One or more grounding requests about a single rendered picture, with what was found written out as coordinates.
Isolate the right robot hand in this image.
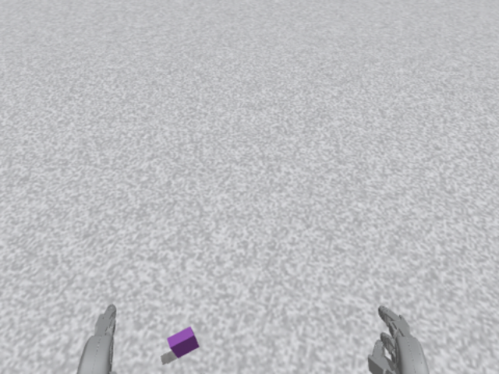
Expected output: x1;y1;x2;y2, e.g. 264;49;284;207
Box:
368;306;430;374

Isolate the carton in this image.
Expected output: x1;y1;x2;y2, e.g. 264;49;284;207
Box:
167;326;199;358

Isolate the left robot hand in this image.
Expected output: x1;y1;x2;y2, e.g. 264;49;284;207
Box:
77;305;116;374

